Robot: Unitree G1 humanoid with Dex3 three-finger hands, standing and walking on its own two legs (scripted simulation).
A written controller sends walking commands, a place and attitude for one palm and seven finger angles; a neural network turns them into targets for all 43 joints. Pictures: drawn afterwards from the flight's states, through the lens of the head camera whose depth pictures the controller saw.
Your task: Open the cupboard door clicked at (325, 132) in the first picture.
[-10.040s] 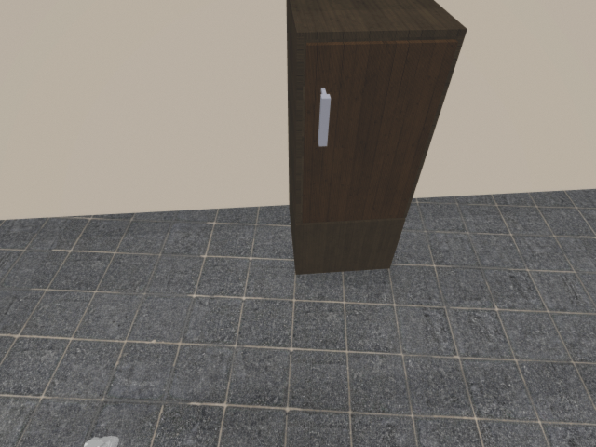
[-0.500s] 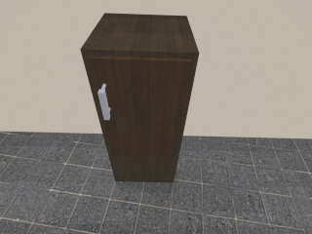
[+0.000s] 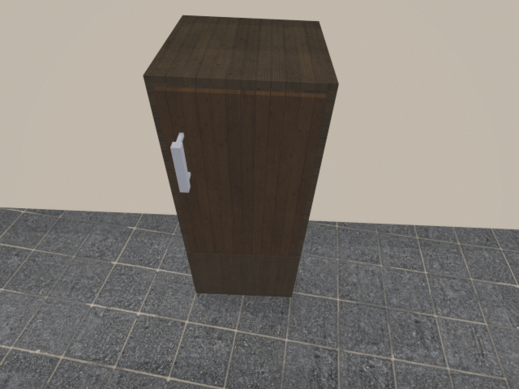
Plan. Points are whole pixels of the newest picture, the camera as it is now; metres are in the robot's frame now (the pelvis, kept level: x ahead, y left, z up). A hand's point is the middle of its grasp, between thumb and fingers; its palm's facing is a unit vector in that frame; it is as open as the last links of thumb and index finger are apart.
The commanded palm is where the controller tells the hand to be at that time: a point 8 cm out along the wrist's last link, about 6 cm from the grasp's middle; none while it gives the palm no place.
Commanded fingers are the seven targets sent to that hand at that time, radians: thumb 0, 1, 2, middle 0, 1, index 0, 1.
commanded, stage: shuffle to correct the standing spot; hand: left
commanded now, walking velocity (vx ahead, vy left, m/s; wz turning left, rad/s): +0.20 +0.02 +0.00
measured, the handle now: (182, 162) +0.60 +0.22 -0.01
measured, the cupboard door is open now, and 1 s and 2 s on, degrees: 0 0 0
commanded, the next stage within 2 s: come to a stop and stand still in 0.10 s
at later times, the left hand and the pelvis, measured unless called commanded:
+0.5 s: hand out of the picture +0.06 +0.17 -0.18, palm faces +0.06 -0.98 -0.17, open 7.3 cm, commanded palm none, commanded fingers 0.00 0.90 0.90 -0.20 -0.30 -0.20 -0.30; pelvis +0.07 +0.02 +0.00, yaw -1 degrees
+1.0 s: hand out of the picture +0.09 +0.19 -0.17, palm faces +0.00 -0.98 -0.21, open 7.3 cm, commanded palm none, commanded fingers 0.00 0.90 0.90 -0.20 -0.30 -0.20 -0.30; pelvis +0.04 +0.02 +0.00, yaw -2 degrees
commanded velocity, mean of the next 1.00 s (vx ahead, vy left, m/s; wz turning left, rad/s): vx -0.02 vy -0.01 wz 0.00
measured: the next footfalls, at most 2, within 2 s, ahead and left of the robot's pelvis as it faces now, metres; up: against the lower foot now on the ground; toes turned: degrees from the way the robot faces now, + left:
none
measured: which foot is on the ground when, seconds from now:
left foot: down 0.00-1.00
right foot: down 0.00-1.00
